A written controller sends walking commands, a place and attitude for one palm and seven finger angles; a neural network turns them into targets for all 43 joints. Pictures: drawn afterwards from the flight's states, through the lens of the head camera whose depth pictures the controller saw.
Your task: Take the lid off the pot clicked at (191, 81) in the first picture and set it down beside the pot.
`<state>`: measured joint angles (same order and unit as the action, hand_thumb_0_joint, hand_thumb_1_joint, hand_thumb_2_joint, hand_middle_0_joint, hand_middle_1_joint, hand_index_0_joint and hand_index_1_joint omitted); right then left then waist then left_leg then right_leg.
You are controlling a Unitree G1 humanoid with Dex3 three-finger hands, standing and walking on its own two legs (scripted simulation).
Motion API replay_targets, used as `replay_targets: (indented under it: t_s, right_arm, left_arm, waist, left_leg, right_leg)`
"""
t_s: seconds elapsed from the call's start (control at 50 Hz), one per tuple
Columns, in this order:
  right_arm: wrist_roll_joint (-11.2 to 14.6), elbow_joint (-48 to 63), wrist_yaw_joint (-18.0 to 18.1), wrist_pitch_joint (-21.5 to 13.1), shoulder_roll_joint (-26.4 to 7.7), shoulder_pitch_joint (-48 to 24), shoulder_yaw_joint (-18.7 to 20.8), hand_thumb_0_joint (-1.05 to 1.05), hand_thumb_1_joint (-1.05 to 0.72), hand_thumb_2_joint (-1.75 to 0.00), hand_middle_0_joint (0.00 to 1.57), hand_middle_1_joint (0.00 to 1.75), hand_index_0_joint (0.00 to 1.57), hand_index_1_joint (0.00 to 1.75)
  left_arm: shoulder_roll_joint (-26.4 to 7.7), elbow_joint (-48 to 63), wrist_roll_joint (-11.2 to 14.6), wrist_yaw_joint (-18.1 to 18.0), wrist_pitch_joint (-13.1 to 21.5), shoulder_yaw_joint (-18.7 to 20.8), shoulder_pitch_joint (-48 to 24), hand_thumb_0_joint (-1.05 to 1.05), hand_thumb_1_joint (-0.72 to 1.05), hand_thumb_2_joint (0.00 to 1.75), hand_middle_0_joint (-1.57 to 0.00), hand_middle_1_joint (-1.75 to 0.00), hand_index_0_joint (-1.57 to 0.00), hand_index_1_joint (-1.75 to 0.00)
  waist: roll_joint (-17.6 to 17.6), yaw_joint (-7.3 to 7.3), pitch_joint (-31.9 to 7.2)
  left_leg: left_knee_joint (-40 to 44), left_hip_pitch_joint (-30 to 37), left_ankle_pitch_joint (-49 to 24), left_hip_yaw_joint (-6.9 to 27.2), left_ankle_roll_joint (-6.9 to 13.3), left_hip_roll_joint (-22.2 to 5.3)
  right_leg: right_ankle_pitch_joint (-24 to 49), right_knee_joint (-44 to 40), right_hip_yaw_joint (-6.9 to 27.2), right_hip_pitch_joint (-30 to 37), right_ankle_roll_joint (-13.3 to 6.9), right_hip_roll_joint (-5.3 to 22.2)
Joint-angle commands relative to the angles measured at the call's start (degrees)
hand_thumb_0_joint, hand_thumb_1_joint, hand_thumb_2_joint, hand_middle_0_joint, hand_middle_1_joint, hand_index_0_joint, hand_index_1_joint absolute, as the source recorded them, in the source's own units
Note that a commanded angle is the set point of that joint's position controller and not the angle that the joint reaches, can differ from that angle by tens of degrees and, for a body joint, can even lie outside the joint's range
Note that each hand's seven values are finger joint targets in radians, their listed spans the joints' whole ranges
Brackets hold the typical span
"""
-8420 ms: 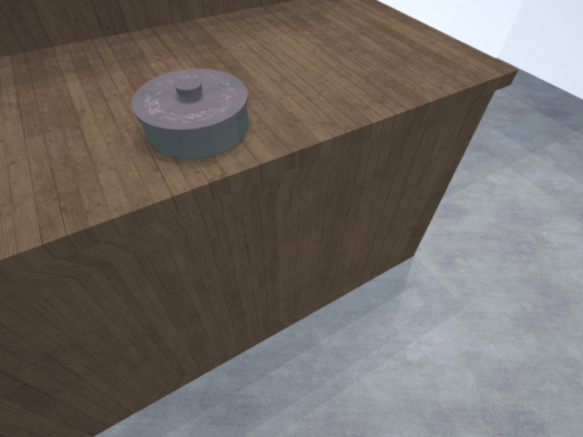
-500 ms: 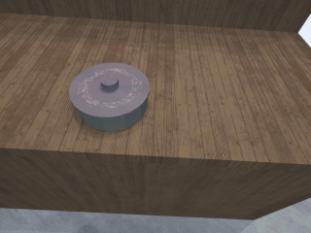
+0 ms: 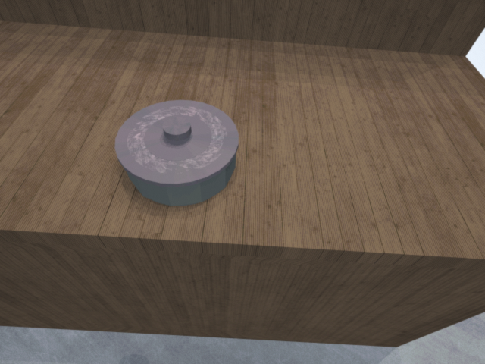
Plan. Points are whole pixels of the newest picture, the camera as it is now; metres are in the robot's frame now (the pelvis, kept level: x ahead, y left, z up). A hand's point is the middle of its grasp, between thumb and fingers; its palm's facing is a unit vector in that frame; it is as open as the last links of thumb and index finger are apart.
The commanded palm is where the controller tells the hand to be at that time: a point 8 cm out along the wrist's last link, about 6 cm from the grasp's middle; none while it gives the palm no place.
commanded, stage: look again from close up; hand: left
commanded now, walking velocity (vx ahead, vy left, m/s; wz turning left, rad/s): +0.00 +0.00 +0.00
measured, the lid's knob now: (177, 128) +0.44 +0.15 +0.15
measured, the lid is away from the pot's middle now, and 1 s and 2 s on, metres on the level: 0.00 0.00 0.00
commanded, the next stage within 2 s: shuffle to correct the standing spot in 0.02 s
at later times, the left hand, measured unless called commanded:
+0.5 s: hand out of the picture -0.03 +0.18 -0.19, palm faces +0.01 -0.98 -0.22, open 7.4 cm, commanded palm none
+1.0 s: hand out of the picture +0.01 +0.20 -0.19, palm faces +0.03 -0.98 -0.20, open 7.4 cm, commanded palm none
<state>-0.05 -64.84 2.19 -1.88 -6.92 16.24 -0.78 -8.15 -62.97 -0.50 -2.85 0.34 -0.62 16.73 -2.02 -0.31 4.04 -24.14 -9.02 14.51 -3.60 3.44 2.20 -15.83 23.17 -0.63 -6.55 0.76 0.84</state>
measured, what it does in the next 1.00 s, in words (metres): stands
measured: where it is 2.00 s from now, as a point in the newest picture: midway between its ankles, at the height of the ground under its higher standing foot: outside the picture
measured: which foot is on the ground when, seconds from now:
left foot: down 0.00-1.00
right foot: down 0.00-1.00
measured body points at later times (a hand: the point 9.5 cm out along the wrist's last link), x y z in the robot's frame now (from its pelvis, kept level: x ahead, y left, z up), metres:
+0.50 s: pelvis -0.04 +0.00 -0.01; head +0.00 +0.01 +0.44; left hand -0.03 +0.23 -0.17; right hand -0.01 -0.23 -0.16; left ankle -0.02 +0.08 -0.74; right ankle -0.04 -0.13 -0.74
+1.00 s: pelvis -0.01 +0.02 -0.01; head +0.00 +0.03 +0.44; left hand +0.01 +0.25 -0.17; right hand -0.01 -0.20 -0.17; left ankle -0.02 +0.08 -0.74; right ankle -0.04 -0.13 -0.74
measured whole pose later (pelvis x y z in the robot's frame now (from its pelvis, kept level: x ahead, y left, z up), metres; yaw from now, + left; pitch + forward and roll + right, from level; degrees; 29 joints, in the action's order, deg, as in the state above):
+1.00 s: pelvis -0.01 +0.02 -0.01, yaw +1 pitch +0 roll -1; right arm -1.1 -59.2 1.1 -0.4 -8.9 19.1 -0.3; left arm -8.5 -59.3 -0.9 -3.0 0.7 -0.2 17.0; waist 1.3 0.7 0.1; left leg -33.2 -15.5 18.2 -3.7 5.5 3.2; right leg -19.1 31.0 -0.7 -12.2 1.3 2.0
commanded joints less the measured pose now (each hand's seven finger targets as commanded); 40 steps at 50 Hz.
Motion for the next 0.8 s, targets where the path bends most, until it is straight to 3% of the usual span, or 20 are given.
replay_targets:
  t_s: [0.0, 0.1, 0.2, 0.3, 0.36, 0.4, 0.44, 0.46, 0.48, 0.52, 0.58, 0.7, 0.72, 0.74, 0.76, 0.78]
  right_arm:
    - [0.1, 1.0, 0.3, -0.6, -5.1, 4.7, 0.9, 0.0, -0.9, -0.9, 0.2, 0.3, 0.2, 0.3]
    - [0.1, 0.8, 0.3, -0.5, -4.8, 5.2, 0.9, 0.0, -0.9, -0.9, 0.2, 0.3, 0.2, 0.3]
    - [0.5, 2.4, 0.6, -0.3, -5.4, 3.9, 1.6, 0.0, -0.9, -0.9, 0.2, 0.3, 0.2, 0.3]
    - [0.3, 5.1, 0.8, 0.5, -7.1, 2.5, 2.9, 0.0, -0.9, -0.9, 0.2, 0.3, 0.2, 0.3]
    - [0.1, 6.6, 0.6, 1.1, -7.6, 1.3, 3.5, 0.0, -0.9, -0.9, 0.2, 0.3, 0.2, 0.3]
    - [-0.1, 7.5, 0.3, 1.2, -7.5, 0.0, 3.5, 0.0, -0.9, -0.9, 0.2, 0.3, 0.2, 0.3]
    - [-0.1, 7.8, -0.1, 1.4, -6.6, -0.4, 3.4, 0.0, -0.9, -0.9, 0.2, 0.3, 0.2, 0.3]
    - [-0.1, 7.6, -0.3, 1.5, -5.8, 0.2, 3.3, 0.0, -0.9, -0.9, 0.2, 0.3, 0.2, 0.3]
    - [-0.2, 7.2, -0.6, 1.8, -5.7, 0.6, 3.1, 0.0, -0.9, -0.9, 0.2, 0.3, 0.2, 0.3]
    - [-0.6, 6.2, -1.0, 2.2, -5.2, 2.1, 2.7, 0.0, -0.9, -0.9, 0.2, 0.3, 0.2, 0.3]
    - [-0.8, 5.6, -1.2, 2.1, -5.4, 3.4, 2.3, 0.0, -0.9, -0.9, 0.2, 0.3, 0.2, 0.3]
    - [-0.5, 5.4, -0.9, 0.7, -5.7, 4.2, 1.7, 0.0, -0.9, -0.9, 0.2, 0.3, 0.2, 0.3]
    - [-0.4, 9.2, -1.1, 0.5, -8.8, -4.1, 1.8, 0.0, -0.9, -0.9, 0.2, 0.3, 0.2, 0.3]
    - [-0.7, 10.6, -1.8, 1.0, -6.2, 0.8, 1.5, 0.0, -0.9, -0.9, 0.2, 0.3, 0.2, 0.3]
    - [-1.2, 10.0, -1.8, 1.3, -6.3, 2.7, 1.7, 0.0, -0.9, -0.9, 0.2, 0.3, 0.2, 0.3]
    - [-1.1, 10.5, -1.6, 1.3, -6.3, 2.9, 1.8, 0.0, -0.9, -0.9, 0.2, 0.3, 0.2, 0.3]
  left_arm:
    - [-4.4, 0.7, 0.2, -0.2, 0.4, 0.5, 6.3, 0.0, 0.9, 0.9, -0.2, -0.3, -0.2, -0.3]
    - [-4.0, 0.5, 0.1, -0.2, 0.4, 0.4, 6.6, 0.0, 0.9, 0.9, -0.2, -0.3, -0.2, -0.3]
    - [-5.0, 1.9, 0.1, -0.5, -0.4, 1.1, 6.3, 0.0, 0.9, 0.9, -0.2, -0.3, -0.2, -0.3]
    - [-5.6, 4.3, -0.1, -0.6, -1.3, 1.8, 6.0, 0.0, 0.9, 0.9, -0.2, -0.3, -0.2, -0.3]
    - [-5.7, 5.2, -0.2, -0.5, -1.7, 2.1, 5.5, 0.0, 0.9, 0.9, -0.2, -0.3, -0.2, -0.3]
    - [-5.1, 5.3, -0.4, -0.6, -1.9, 1.9, 6.3, 0.0, 0.9, 0.9, -0.2, -0.3, -0.2, -0.3]
    - [-5.3, 5.1, -0.7, -0.4, -1.4, 1.5, 6.3, 0.0, 0.9, 0.9, -0.2, -0.3, -0.2, -0.3]
    - [-5.7, 5.2, -0.7, -0.3, -0.9, 1.3, 5.7, 0.0, 0.9, 0.9, -0.2, -0.3, -0.2, -0.3]
    - [-6.3, 5.4, -0.6, -0.2, -0.7, 1.1, 4.5, 0.0, 0.9, 0.9, -0.2, -0.3, -0.2, -0.3]
    - [-7.3, 5.9, -0.5, 0.1, -0.5, 1.0, 2.9, 0.0, 0.9, 0.9, -0.2, -0.3, -0.2, -0.3]
    - [-7.7, 6.0, -0.4, 0.3, -0.3, 0.9, 3.0, 0.0, 0.9, 0.9, -0.2, -0.3, -0.2, -0.3]
    - [-6.1, 5.1, -0.3, 0.4, 0.1, 0.8, 5.2, 0.0, 0.9, 0.9, -0.2, -0.3, -0.2, -0.3]
    - [-7.4, 2.1, -1.2, -1.4, 1.8, 0.9, 10.0, 0.0, 0.9, 0.9, -0.2, -0.3, -0.2, -0.3]
    - [-10.5, 5.4, -0.6, -0.7, 2.3, 0.9, 5.0, 0.0, 0.9, 0.9, -0.2, -0.3, -0.2, -0.3]
    - [-11.4, 6.8, -0.1, -0.1, 2.2, 1.8, 1.6, 0.0, 0.9, 0.9, -0.2, -0.3, -0.2, -0.3]
    - [-10.3, 7.5, 0.0, 0.1, 1.9, 1.8, 0.9, 0.0, 0.9, 0.9, -0.2, -0.3, -0.2, -0.3]
  waist:
    - [2.3, -0.17, 0.4]
    - [1.7, -0.01, 1.0]
    - [3.5, -0.35, 0.3]
    - [4.7, -0.54, -3.2]
    - [4.7, -0.62, -3.7]
    - [5.8, -1.14, -3.7]
    - [2.0, -0.89, -2.6]
    - [-1.5, -0.36, -2.8]
    - [-2.2, 0.33, -1.1]
    - [-2.2, 1.22, 2.3]
    - [-1.4, 1.13, 4.2]
    - [3.5, -0.07, 2.7]
    - [3.1, -2.58, 0.9]
    - [1.0, 1.57, -5.2]
    - [5.0, 2.18, -8.8]
    - [6.2, 2.47, -5.7]
  left_leg:
    - [3.5, 1.1, -15.0, 7.8, -0.4, -8.7]
    - [3.8, 0.2, -12.9, 8.0, -0.3, -8.6]
    - [2.8, 0.9, -22.7, 8.7, 0.0, -9.9]
    - [1.6, 1.9, -27.6, 10.4, 1.6, -12.2]
    - [1.6, 0.4, -27.3, 11.7, 3.3, -14.4]
    - [1.8, -3.7, -16.9, 11.2, 3.1, -13.7]
    - [1.1, -6.0, -1.5, 9.2, 0.8, -10.0]
    - [0.1, -6.2, 3.7, 7.7, -0.3, -8.2]
    - [-0.8, -6.3, 7.6, 6.4, -1.4, -6.6]
    - [-1.4, -4.6, 8.7, 5.6, -2.1, -5.7]
    - [-0.7, -6.0, 9.6, 5.5, -2.0, -5.8]
    - [3.9, -7.0, 6.2, 8.2, -1.0, -7.9]
    - [-7.7, -7.7, 0.4, 4.6, -3.2, -6.6]
    - [-8.0, -6.0, 6.6, 4.4, -3.1, -4.0]
    - [-6.6, -3.7, 3.5, 4.7, -3.0, -3.7]
    - [-6.2, -3.8, 4.1, 5.8, -2.4, -4.6]
  right_leg:
    - [9.9, -3.1, 4.1, -3.2, -2.5, 5.6]
    - [8.7, -3.2, 4.1, -3.5, -2.5, 5.3]
    - [11.6, -0.5, 4.1, -5.1, -1.9, 5.5]
    - [8.7, 3.8, 2.9, -6.9, -1.3, 4.3]
    - [1.5, 7.3, 2.1, -7.8, -1.0, 3.1]
    - [-0.4, 6.8, 2.6, -6.4, -1.2, 3.2]
    - [3.2, 1.7, 5.4, -6.6, -2.1, 4.3]
    - [1.9, -1.0, 7.3, -6.3, -2.8, 5.3]
    - [-3.9, -3.5, 9.6, -9.2, -3.7, 6.7]
    - [-15.2, -7.4, 11.4, -15.4, -4.5, 7.1]
    - [-17.6, -8.6, 10.9, -15.9, -4.2, 6.1]
    - [-4.4, -3.3, 6.5, -10.5, -3.7, 4.3]
    - [11.1, -3.4, 7.6, -7.7, -3.2, 6.7]
    - [-4.8, -4.8, 12.2, -8.5, -5.2, 9.8]
    - [-3.7, -1.8, 11.5, -7.8, -7.2, 10.4]
    - [-8.5, -1.0, 9.0, -12.2, -6.6, 8.4]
